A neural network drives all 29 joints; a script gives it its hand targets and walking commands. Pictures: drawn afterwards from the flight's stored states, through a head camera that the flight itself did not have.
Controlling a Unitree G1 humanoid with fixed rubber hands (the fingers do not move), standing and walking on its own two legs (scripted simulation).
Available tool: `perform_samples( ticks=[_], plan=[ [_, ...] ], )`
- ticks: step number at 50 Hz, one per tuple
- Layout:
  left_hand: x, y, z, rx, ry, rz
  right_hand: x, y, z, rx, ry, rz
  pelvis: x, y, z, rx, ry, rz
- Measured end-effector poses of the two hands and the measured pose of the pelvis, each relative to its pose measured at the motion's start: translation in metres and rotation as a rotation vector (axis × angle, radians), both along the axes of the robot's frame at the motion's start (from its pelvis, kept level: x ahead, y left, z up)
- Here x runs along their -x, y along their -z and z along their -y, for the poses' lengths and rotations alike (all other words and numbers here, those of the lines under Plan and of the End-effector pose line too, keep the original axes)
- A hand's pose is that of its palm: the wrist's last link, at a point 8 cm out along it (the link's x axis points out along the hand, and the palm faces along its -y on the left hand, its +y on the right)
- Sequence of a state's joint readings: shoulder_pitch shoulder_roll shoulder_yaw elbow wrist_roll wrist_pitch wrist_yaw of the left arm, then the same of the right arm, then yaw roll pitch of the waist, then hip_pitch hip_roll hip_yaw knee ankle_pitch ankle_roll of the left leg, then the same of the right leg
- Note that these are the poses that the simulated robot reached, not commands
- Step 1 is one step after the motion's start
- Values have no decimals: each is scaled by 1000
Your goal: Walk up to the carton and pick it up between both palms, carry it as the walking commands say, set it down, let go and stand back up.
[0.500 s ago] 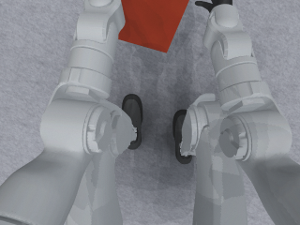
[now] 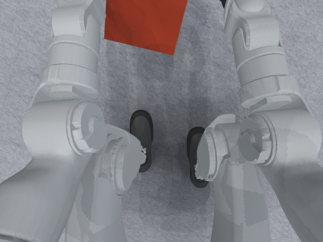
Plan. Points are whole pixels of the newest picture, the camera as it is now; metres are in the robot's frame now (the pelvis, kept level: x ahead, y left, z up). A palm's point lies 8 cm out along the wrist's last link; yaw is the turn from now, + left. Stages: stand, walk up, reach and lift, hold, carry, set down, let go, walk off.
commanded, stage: set down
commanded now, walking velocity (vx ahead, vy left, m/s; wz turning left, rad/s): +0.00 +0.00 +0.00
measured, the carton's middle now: out of the picture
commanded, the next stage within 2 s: none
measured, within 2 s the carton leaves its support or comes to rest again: neither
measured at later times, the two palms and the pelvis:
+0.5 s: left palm out of the picture +0.59 +0.14 -0.15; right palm out of the picture +0.57 -0.12 -0.16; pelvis +0.02 +0.00 +0.00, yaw +1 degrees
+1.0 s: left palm out of the picture +0.59 +0.14 -0.15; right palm out of the picture +0.57 -0.12 -0.17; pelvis +0.02 +0.00 +0.00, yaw +1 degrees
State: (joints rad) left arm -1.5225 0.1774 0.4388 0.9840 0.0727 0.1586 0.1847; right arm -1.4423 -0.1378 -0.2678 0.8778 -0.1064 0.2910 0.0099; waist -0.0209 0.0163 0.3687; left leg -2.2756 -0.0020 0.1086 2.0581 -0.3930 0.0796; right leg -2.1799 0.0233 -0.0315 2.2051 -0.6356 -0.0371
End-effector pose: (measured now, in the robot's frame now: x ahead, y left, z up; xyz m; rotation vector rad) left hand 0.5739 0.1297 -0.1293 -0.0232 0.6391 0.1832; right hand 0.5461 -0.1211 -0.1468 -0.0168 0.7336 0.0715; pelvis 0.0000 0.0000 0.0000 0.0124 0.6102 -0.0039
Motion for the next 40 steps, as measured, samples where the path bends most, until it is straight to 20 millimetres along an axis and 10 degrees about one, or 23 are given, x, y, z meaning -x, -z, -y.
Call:
perform_samples(
  ticks=[40],
  plan=[
    [-16,18,-10,29,12,23,-21,17,-4,-28,-30,43,-17,0,1,2,-14,-47]
  ],
)
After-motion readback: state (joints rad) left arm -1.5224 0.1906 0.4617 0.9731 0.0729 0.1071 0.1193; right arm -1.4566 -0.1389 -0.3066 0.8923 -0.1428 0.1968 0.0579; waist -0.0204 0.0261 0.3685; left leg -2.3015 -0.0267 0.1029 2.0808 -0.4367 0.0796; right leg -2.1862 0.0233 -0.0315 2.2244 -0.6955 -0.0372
